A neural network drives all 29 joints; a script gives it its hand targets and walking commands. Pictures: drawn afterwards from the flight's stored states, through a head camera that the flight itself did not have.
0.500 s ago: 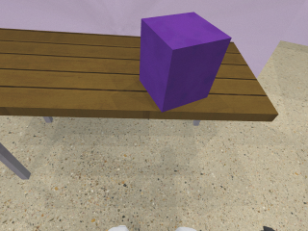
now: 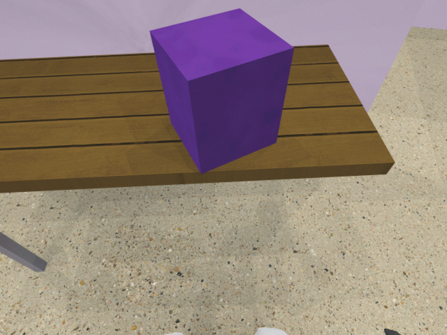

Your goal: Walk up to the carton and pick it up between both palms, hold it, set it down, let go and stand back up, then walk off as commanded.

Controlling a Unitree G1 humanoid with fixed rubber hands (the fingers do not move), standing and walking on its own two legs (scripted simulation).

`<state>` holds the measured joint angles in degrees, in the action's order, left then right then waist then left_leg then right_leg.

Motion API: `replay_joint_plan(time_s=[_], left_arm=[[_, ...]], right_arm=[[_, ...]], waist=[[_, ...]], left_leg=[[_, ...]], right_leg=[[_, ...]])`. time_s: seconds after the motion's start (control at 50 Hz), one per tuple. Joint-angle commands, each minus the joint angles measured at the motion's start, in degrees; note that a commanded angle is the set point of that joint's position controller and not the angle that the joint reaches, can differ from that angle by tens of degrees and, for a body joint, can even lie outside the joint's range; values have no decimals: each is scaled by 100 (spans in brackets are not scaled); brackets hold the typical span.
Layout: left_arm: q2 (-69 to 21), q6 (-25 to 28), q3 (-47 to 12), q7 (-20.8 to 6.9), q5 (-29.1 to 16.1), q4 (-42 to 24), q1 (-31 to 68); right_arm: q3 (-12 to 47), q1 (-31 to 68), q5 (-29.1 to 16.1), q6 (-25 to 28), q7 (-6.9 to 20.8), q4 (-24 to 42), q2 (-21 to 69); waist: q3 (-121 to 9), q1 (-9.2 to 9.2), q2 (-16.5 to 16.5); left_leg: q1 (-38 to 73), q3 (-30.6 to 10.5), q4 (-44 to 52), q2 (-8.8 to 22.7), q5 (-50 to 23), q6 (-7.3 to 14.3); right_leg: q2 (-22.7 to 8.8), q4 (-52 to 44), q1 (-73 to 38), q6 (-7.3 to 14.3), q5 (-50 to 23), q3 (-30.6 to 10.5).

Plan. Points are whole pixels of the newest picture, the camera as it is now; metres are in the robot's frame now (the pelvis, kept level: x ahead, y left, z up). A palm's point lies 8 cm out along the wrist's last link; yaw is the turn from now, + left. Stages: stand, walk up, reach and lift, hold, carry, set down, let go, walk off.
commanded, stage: walk up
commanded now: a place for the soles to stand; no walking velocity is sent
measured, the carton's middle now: (220, 93) +0.60 -0.01 +0.09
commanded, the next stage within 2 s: none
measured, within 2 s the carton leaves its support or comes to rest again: neither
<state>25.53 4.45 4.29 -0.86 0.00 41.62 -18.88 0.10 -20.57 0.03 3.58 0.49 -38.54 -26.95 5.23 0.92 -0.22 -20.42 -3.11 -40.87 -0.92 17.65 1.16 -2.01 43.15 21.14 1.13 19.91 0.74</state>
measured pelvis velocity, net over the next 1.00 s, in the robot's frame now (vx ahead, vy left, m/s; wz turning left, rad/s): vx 0.13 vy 0.11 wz -0.01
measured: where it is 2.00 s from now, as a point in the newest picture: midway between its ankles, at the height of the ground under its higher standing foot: outside the picture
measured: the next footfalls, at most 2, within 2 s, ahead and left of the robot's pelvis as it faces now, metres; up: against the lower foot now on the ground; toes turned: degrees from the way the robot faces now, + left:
left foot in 0.76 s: +0.21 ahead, +0.13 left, +0.00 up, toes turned -3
right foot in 1.12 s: +0.18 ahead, -0.02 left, +0.00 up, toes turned +2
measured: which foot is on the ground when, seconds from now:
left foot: up 0.00-0.74, down 0.76-1.00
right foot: down 0.00-0.80, up 0.82-1.00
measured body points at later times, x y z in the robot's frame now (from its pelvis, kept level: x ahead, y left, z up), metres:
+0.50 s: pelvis +0.06 -0.04 +0.00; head +0.07 -0.11 +0.45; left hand +0.13 +0.31 -0.03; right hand +0.17 -0.34 -0.13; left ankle +0.09 +0.13 -0.66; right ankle +0.02 -0.09 -0.71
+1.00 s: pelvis +0.13 +0.11 +0.01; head +0.16 +0.13 +0.46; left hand +0.20 +0.44 -0.10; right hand +0.21 -0.22 -0.07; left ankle +0.17 +0.13 -0.71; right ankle +0.08 -0.07 -0.65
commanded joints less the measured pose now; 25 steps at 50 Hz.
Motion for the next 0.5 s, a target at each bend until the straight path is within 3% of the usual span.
replay_joint_plan(time_s=[0.0, 0.02, 0.04, 0.06, 0.08, 0.1, 0.12, 0.14, 0.16, 0.18, 0.2, 0.22, 0.24, 0.26, 0.28, 0.3, 0.32, 0.34, 0.36, 0.38, 0.4, 0.42, 0.44, 0.48], left_arm=[[1896, 150, 601, 224, 91, -101, -573], [1787, 172, 603, 224, 59, -100, -486], [1648, 207, 529, 230, 50, -132, -223], [1591, 224, 554, 254, 35, -107, -457], [1504, 253, 496, 271, 0, -60, -567], [1478, 235, 533, 250, -10, 15, -692], [1479, 273, 544, 261, 57, -96, -537], [1448, 271, 547, 273, -15, -128, -767], [1454, 255, 559, 262, -44, -136, -769], [1312, 248, 529, 267, -23, -138, -878], [1425, 257, 582, 280, -59, -150, -959], [1390, 243, 545, 300, -63, -179, -969], [1368, 226, 537, 327, -76, -212, -868], [1421, 214, 581, 336, -28, -226, -1044], [1388, 214, 537, 356, -24, -201, -1162], [1438, 196, 564, 396, -11, -297, -1241], [1520, 196, 626, 411, -26, -286, -1356], [1407, 194, 587, 414, 19, -254, -1325], [1360, 170, 575, 411, 36, -286, -1305], [1432, 179, 542, 445, 13, -259, -1356], [1605, 209, 567, 492, -35, -163, -1515], [1373, 185, 559, 496, 17, -231, -1372], [1538, 167, 580, 500, 50, -288, -1153], [1485, 152, 606, 503, 68, -338, -1182]], right_arm=[[-559, 281, 133, -133, 37, 280, -1210], [-612, 317, 85, -162, 83, 120, -1276], [-659, 56, 22, -195, 117, 13, -1167], [-595, -43, 30, -269, 182, -178, -1042], [-611, -80, 72, -298, 178, -104, -939], [-659, -91, 80, -330, 177, -139, -825], [-656, -27, 130, -381, 214, -62, -773], [-692, -15, 106, -411, 200, -112, -820], [-646, -64, 31, -402, 203, -131, -713], [-657, -8, 100, -382, 181, -59, -745], [-656, 224, 92, -413, 192, -38, -754], [-628, 226, 126, -440, 194, -5, -829], [-653, 128, 116, -466, 157, -81, -836], [-654, 329, 153, -487, 190, 5, -762], [-663, 351, 130, -519, 153, -48, -804], [-657, 541, 163, -541, 162, 103, -728], [-637, 627, 130, -543, 138, 69, -817], [-637, 731, 146, -548, 157, 110, -841], [-605, 733, 192, -541, 174, 197, -639], [-611, 746, 200, -544, 141, 173, -800], [-609, 861, 156, -537, 133, 195, -860], [-624, 816, 197, -535, 170, 117, -770], [-598, 958, 203, -551, 129, 259, -754], [-615, 967, 197, -563, 157, 192, -840]], waist=[[68, -375, -549], [689, -289, -377], [995, -202, -569], [1216, -206, -641], [1277, -240, -1067], [1223, -255, -1426], [1075, -196, -1198], [959, -284, -1317], [999, -262, -1884], [617, -266, -1533], [726, -477, -1611], [751, -398, -1805], [469, -359, -1891], [430, -486, -1478], [355, -479, -1112], [511, -513, -1349], [486, -676, -1636], [294, -614, -952], [391, -528, -848], [486, -663, -841], [499, -726, -981], [428, -527, -599], [423, -444, -438], [237, -422, -597]], left_leg=[[-2859, -385, -2773, 214, 1020, 91], [-2534, -575, -2527, 282, 431, 93], [-2220, -619, -2523, 162, -9, 51], [-2063, -526, -2410, 82, -523, 21], [-2043, -412, -2401, 63, -700, 49], [-1612, -326, -2515, -17, -804, -1], [-1872, -450, -2568, -49, -924, 38], [-1847, -409, -2560, -92, -911, 16], [-1744, -427, -2626, -279, -847, 47], [-1765, -351, -2592, -173, -871, 41], [-1961, -314, -2546, -205, -731, 38], [-2004, -285, -2448, -210, -692, 86], [-1789, -230, -2493, -238, -614, 62], [-1890, -349, -2448, -249, -553, 55], [-1846, -266, -2566, -311, -584, 61], [-2248, -235, -2439, -125, -425, 51], [-2280, -515, -2572, -132, -333, 79], [-2232, -395, -2146, -196, -378, 114], [-2108, -204, -2068, -135, -348, 114], [-2502, -340, -2061, -70, -148, 171], [-2311, -417, -2082, -89, 97, 214], [-2280, -199, -1779, -43, -21, 144], [-2316, -162, -1488, 55, 113, 133], [-2379, -250, -1423, 93, 148, 190]], right_leg=[[-2496, -2874, -1645, 838, 825, -3834], [-1946, -3090, -1095, 540, 1082, -2893], [-1579, -3217, -747, 125, 1152, -2417], [-1209, -3238, -663, -384, 505, -2079], [-1098, -3035, -639, -652, -714, -1801], [-811, -2984, -337, -748, -1226, -1448], [-1037, -2905, -556, -612, -1195, -1723], [-769, -2769, -960, -898, -2098, -1503], [-761, -2738, -912, -1222, -2987, -1221], [-852, -2565, -1272, -1078, -3391, -1419], [-750, -2361, -1642, -1285, -3641, -1099], [-603, -2178, -1498, -1281, -4245, -960], [-449, -2152, -1531, -1394, -4233, -777], [-667, -2181, -1729, -1175, -3731, -1075], [-697, -2256, -1905, -1302, -3599, -1160], [-931, -2240, -2019, -1030, -3502, -1463], [-859, -2199, -2153, -1263, -3477, -1479], [-813, -2152, -2340, -1040, -3503, -1547], [-871, -2169, -2322, -865, -3667, -1485], [-1050, -2099, -2581, -954, -3650, -1912], [-928, -2019, -2458, -1321, -4248, -1723], [-993, -1895, -2481, -1033, -4286, -1725], [-1167, -1890, -2435, -714, -4064, -1870], [-1127, -1691, -2810, -462, -3859, -1757]])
